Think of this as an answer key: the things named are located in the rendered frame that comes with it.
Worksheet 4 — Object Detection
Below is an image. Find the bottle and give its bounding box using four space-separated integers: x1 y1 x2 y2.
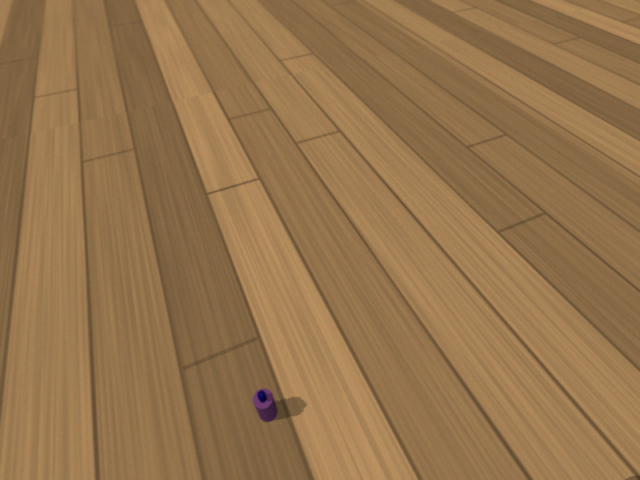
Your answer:
253 388 277 422

